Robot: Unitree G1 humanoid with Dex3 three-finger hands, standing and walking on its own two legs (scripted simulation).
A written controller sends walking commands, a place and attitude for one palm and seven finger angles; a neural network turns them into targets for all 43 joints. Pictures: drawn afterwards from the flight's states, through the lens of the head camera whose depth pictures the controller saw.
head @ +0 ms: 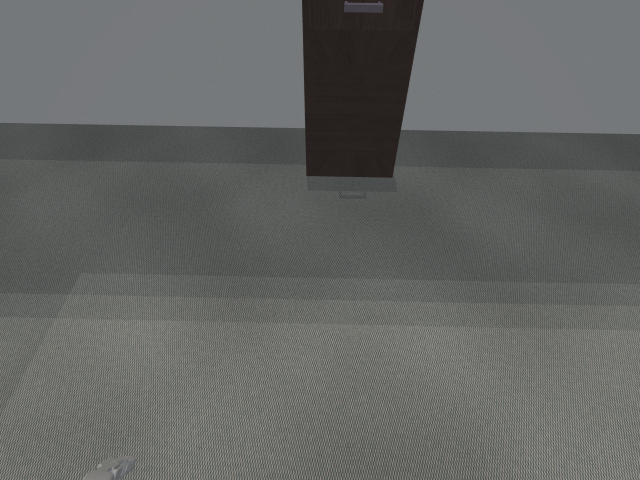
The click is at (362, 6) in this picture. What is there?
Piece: drawer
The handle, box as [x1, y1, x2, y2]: [344, 1, 382, 12]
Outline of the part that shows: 344,3 344,11 382,12 382,3 380,1 378,1 377,3 348,3 347,1 345,1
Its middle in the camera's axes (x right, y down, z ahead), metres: +0.15 -0.84 +1.40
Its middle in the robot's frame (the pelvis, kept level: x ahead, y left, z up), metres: +1.62 -0.09 +0.04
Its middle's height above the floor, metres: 0.80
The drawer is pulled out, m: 0.00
